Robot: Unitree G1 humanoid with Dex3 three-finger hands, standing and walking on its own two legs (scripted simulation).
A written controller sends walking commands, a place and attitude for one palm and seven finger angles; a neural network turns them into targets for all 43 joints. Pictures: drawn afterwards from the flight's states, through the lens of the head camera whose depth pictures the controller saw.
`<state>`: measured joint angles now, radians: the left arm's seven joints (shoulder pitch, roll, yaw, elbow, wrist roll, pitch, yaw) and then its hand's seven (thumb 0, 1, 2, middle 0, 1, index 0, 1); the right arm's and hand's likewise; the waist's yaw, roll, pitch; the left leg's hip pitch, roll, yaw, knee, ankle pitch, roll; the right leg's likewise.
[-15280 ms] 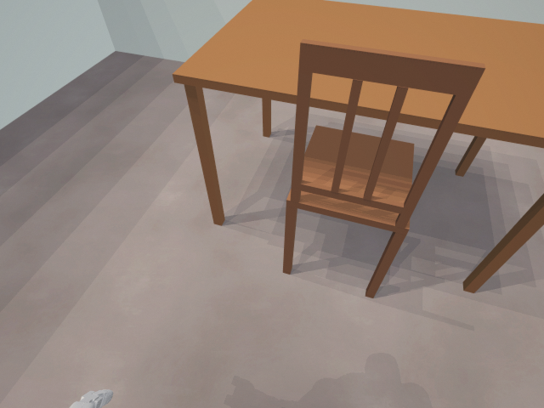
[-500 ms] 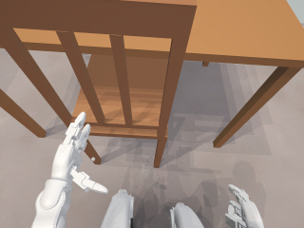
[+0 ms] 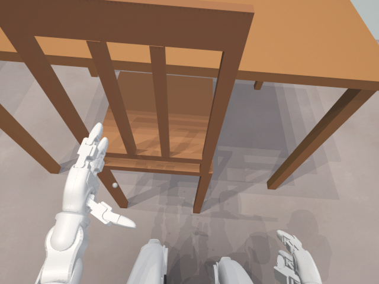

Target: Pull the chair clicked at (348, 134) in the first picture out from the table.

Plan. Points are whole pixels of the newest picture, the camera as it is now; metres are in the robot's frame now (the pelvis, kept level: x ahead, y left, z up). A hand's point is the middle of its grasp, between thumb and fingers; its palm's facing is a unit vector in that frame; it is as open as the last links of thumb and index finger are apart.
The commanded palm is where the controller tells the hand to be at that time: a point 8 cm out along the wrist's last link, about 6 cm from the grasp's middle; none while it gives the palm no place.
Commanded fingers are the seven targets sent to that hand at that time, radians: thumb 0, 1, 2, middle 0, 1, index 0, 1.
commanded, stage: aim the fingers beside a spindle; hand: left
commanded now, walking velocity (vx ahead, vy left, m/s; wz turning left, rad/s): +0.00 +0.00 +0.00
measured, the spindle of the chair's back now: (119, 111) +0.46 +0.17 +0.07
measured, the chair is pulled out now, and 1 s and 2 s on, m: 0.00 0.00 0.00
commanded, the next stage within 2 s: push the fingers through the gap in 0.30 s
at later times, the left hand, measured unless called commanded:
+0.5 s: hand (122, 196) +0.29 +0.15 +0.01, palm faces -0.08 -1.00 +0.01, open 16.9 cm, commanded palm +0.29 +0.20 +0.03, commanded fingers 0.00 -0.50 0.30 -0.06 -0.08 -0.06 -0.08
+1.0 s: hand (126, 164) +0.35 +0.15 +0.02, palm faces -0.05 -1.00 -0.05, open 17.0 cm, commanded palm +0.34 +0.20 +0.02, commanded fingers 0.00 -0.50 0.30 -0.06 -0.08 -0.06 -0.08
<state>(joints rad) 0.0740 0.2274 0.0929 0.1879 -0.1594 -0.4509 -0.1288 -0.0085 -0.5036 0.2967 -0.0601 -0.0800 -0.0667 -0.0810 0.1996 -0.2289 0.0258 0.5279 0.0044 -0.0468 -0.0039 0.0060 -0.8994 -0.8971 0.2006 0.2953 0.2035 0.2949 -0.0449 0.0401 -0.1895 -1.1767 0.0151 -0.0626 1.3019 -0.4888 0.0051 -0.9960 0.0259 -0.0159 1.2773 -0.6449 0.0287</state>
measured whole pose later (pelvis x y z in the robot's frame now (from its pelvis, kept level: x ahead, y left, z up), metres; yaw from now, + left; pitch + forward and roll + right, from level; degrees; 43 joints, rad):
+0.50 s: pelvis +0.00 +0.00 +0.00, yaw +0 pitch +21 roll -4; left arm 0.13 0.22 0.07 0.15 -0.20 -0.38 -0.16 -0.01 -0.50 0.30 -0.05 -0.08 -0.06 -0.08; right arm 0.20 -0.23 0.01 0.51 0.01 -0.06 -0.02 0.01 -0.90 -0.90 0.20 0.30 0.20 0.29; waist -0.06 0.03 -0.16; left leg -1.19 0.02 -0.07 1.32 -0.49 0.00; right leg -1.01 0.03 -0.02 1.29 -0.65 0.02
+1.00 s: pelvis +0.00 -0.01 -0.01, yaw +0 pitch +22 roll -4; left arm -0.18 0.24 0.13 0.43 -0.16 -0.42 -0.15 -0.01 -0.50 0.30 -0.06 -0.08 -0.05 -0.08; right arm 0.22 -0.25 0.02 0.58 0.00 -0.03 0.00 0.01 -0.90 -0.90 0.20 0.30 0.20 0.29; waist -0.06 0.05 -0.18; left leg -1.21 0.02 -0.07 1.32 -0.49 -0.01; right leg -1.04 0.03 -0.02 1.30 -0.65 0.02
